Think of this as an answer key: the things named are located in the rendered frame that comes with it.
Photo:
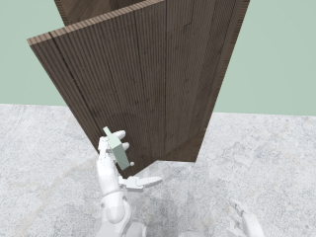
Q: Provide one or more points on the left robot thigh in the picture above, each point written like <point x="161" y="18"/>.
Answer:
<point x="136" y="229"/>

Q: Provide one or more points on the left robot forearm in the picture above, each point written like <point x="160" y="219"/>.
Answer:
<point x="117" y="215"/>

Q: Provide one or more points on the cupboard door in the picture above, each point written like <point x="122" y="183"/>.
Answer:
<point x="150" y="69"/>

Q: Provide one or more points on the robot right hand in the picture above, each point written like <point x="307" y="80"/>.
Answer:
<point x="248" y="226"/>

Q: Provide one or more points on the handle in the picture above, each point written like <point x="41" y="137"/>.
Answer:
<point x="117" y="149"/>

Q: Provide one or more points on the robot left hand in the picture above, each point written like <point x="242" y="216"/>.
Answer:
<point x="107" y="172"/>

